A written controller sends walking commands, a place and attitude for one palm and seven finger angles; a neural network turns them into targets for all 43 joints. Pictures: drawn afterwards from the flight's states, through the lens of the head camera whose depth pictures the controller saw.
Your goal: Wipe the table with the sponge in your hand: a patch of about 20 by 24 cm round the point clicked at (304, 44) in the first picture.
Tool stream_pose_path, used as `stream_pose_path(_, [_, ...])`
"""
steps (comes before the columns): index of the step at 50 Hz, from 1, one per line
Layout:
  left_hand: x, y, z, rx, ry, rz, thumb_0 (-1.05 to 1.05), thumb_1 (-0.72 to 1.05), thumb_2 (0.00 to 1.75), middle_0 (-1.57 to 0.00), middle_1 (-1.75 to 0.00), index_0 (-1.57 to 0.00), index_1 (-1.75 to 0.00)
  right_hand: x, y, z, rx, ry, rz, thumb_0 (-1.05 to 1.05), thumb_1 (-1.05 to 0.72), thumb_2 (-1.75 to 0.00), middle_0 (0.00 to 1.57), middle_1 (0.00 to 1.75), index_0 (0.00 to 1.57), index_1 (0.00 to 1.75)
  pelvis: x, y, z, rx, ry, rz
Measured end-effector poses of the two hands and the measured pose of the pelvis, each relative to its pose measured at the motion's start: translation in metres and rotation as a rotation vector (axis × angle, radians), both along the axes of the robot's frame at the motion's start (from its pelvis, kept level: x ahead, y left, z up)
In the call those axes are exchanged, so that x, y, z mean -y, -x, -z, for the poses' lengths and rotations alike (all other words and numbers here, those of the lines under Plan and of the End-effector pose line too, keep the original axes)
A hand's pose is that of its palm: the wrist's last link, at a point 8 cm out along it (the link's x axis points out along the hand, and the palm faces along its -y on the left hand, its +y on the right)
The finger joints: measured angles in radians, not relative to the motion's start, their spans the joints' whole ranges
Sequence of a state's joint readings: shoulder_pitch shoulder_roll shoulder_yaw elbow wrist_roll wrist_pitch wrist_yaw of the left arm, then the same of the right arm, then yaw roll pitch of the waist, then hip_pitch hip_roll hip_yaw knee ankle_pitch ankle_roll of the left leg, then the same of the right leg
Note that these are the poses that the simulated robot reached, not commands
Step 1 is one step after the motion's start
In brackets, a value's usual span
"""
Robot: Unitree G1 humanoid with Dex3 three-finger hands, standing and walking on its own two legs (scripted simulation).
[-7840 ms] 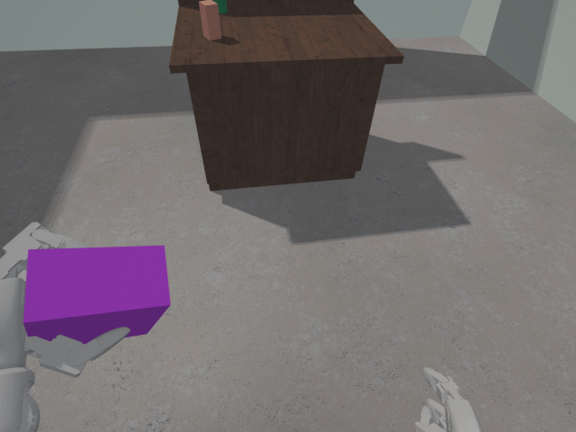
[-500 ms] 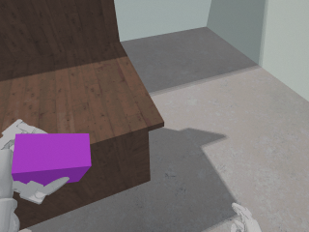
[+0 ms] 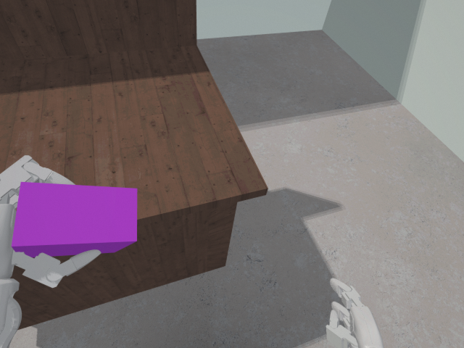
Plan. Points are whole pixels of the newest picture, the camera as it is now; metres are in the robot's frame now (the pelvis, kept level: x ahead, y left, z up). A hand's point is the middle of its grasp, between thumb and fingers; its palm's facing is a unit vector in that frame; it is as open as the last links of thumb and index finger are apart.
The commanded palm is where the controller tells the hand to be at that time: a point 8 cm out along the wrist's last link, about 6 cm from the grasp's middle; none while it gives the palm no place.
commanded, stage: shuffle to correct the standing spot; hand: left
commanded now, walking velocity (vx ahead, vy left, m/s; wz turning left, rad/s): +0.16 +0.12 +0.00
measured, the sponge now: (93, 224) +0.24 +0.22 +0.13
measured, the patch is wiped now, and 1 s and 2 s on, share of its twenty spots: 0.00 0.00 0.00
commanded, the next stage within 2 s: come to a stop and stand still in 1.24 s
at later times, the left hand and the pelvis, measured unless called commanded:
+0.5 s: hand (52, 195) +0.26 +0.27 +0.16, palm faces +0.37 -0.84 -0.39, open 10.7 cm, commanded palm +0.19 +0.31 +0.17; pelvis +0.04 +0.02 -0.02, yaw +1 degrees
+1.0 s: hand (22, 189) +0.26 +0.31 +0.15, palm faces +0.41 -0.81 -0.42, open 10.7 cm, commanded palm +0.20 +0.35 +0.17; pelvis +0.04 +0.07 -0.03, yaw +1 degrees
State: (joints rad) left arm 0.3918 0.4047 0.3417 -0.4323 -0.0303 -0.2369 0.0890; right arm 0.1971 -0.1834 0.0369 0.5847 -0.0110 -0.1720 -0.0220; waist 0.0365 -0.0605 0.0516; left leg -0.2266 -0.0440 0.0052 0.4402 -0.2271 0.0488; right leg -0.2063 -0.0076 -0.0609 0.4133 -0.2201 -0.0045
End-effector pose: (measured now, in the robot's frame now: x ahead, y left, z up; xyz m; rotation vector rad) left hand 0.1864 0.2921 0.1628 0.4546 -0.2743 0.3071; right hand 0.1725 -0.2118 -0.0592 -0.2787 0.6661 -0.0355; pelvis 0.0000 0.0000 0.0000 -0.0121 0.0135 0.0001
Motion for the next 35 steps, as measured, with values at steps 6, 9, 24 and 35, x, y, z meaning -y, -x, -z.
stream_pose_path(6, [-0.009,-0.008,-0.012,0.078,0.013,-0.023,-0.01,-0.54,1.01,-0.66,-1.37,-0.67,-1.36,-0.014,-0.025,-0.004,0.032,-0.009,-0.034,0.01,-0.9,-0.9,0.2,0.3,0.21,0.3,-0.009,-0.011,0.003,-0.003,0.01,0.001])
stream_pose_path(9, [-0.008,-0.013,-0.009,0.075,0.022,-0.01,-0.01,-0.54,1.01,-0.66,-1.37,-0.67,-1.36,-0.016,-0.033,-0.005,0.043,-0.01,-0.027,0.01,-0.9,-0.9,0.2,0.3,0.21,0.3,-0.013,-0.018,0.005,-0.006,0.013,0.0])
stream_pose_path(24, [-0.017,-0.032,-0.006,0.077,-0.034,0.007,-0.01,-0.54,1.01,-0.66,-1.37,-0.67,-1.36,-0.008,-0.031,0.021,-0.032,-0.007,0.046,0.01,-0.9,-0.9,0.2,0.3,0.2,0.3,-0.024,-0.037,0.02,0.002,0.021,-0.008])
stream_pose_path(35, [-0.018,-0.034,-0.011,0.05,-0.084,0.017,-0.01,-0.54,1.02,-0.66,-1.37,-0.67,-1.36,-0.015,-0.013,0.033,-0.064,-0.052,0.077,0.01,-0.9,-0.9,0.2,0.3,0.2,0.3,-0.03,-0.036,0.021,0.024,0.017,-0.011])
